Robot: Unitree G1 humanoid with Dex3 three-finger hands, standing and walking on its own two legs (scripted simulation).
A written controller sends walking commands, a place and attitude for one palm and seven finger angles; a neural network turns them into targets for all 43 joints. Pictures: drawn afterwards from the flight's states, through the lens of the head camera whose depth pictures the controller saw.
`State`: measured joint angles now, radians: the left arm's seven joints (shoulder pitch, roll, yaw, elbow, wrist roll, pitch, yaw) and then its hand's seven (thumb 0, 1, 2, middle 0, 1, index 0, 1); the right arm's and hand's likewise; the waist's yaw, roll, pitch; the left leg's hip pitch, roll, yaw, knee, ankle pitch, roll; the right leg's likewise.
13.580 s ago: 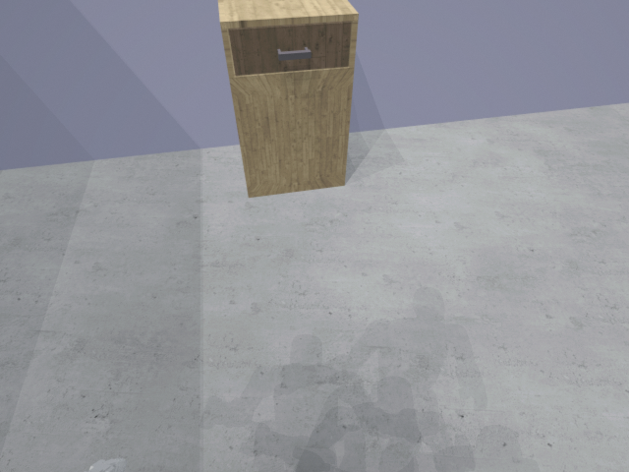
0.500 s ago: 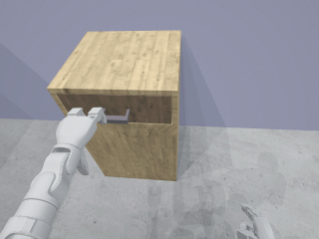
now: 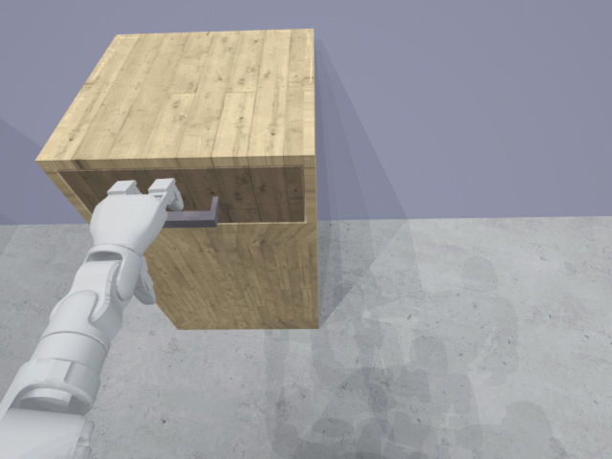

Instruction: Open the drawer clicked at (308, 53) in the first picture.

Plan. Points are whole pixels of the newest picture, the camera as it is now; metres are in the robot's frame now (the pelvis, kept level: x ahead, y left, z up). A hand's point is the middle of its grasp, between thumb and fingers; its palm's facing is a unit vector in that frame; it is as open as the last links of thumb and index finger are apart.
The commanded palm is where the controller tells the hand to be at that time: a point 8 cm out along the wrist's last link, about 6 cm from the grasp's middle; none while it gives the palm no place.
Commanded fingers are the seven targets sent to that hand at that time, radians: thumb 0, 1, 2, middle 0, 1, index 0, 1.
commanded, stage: move the hooked fingers above the handle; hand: left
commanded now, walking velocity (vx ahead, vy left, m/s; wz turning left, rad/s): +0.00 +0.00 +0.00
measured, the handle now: (187, 210) +0.54 +0.26 -0.07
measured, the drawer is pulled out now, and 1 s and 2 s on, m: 0.00 0.00 0.00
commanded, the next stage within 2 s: lower the fingers behind the handle in 1.46 s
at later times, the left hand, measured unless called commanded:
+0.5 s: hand (159, 224) +0.45 +0.26 +0.01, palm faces -0.07 +0.00 -1.00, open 13.8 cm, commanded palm +0.44 +0.25 +0.06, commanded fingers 0.00 -0.50 0.30 -0.30 -1.20 -0.30 -1.20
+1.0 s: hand (172, 213) +0.49 +0.26 -0.01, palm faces -0.09 -0.03 -1.00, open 13.8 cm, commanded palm +0.47 +0.26 +0.04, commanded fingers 0.00 -0.50 0.30 -0.30 -1.20 -0.30 -1.20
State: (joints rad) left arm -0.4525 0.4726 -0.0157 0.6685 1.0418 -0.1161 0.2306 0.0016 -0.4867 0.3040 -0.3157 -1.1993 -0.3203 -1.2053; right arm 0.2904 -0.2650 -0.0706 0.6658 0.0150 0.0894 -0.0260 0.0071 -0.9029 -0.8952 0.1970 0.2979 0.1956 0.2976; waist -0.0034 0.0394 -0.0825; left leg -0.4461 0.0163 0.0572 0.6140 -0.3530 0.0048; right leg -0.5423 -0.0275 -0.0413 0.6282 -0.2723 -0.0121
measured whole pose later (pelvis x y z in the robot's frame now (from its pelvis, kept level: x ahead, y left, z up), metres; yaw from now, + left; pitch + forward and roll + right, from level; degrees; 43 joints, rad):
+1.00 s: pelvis +0.00 +0.02 -0.03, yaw -2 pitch +22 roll -1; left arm -0.81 0.56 0.05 1.08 1.11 -0.14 0.30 0.00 -0.48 0.30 -0.31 -1.20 -0.32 -1.21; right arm 0.40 -0.26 -0.05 0.71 -0.03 0.13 0.00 0.00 -0.90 -0.89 0.20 0.30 0.20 0.30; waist -0.13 0.05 -0.14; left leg -0.79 0.03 0.07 0.85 -0.45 0.03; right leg -0.86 -0.02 -0.03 0.78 -0.31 0.02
